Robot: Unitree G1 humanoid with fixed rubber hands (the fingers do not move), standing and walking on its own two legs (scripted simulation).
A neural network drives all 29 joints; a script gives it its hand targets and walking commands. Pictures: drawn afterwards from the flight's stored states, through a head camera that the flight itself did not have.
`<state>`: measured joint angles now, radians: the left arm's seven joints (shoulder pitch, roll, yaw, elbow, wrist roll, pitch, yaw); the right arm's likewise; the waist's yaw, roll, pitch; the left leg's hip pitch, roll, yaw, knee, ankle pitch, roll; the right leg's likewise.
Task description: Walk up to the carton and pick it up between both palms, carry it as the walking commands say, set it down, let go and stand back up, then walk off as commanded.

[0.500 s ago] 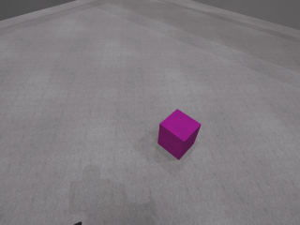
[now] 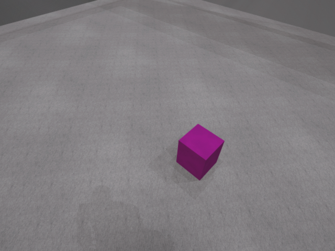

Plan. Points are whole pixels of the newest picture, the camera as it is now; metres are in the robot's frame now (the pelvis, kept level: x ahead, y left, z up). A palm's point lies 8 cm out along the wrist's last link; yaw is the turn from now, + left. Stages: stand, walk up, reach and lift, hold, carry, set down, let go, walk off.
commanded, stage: stand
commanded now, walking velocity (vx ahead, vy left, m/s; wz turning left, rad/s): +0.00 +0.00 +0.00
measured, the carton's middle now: (198, 152) +0.84 -0.21 -0.65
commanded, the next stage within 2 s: walk up in 1.02 s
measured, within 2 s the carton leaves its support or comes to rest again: neither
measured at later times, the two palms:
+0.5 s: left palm out of the picture -0.02 +0.20 -0.15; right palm out of the picture -0.03 -0.20 -0.15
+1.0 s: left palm out of the picture -0.04 +0.20 -0.15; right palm out of the picture -0.04 -0.19 -0.15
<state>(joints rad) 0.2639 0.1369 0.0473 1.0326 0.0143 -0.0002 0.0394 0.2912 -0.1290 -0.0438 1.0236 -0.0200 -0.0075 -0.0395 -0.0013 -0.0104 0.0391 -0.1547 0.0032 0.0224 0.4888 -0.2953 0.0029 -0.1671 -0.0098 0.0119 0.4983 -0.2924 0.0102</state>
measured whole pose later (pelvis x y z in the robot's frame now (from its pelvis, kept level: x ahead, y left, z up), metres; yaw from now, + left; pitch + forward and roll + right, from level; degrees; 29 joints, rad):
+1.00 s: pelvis -0.01 +0.00 +0.00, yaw +0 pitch -2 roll +0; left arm 0.31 0.09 0.02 1.16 0.01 -0.01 0.05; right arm 0.32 -0.09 -0.02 1.15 -0.02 -0.01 -0.04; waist 0.00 -0.01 0.03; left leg -0.15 0.00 0.03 0.45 -0.26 0.01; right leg -0.17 -0.02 0.02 0.47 -0.26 0.02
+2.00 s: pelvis +0.24 -0.02 -0.02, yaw -10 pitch +1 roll +0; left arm 0.47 0.15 0.05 1.11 0.02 -0.06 0.00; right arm 0.12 -0.16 -0.06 0.95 -0.03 -0.08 0.02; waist 0.07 -0.05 0.05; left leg -0.42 0.05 0.20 0.62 -0.20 0.06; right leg -0.21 -0.10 -0.02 0.91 -0.50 0.05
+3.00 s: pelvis +0.40 -0.10 +0.01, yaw -10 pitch -2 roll +0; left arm 0.26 0.12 0.02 1.14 0.01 0.00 0.03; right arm 0.19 -0.13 -0.02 1.08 0.00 -0.01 -0.03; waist 0.01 -0.04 0.05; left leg -0.18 0.01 0.12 0.41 -0.20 0.03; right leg -0.11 -0.05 -0.15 0.41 -0.26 0.00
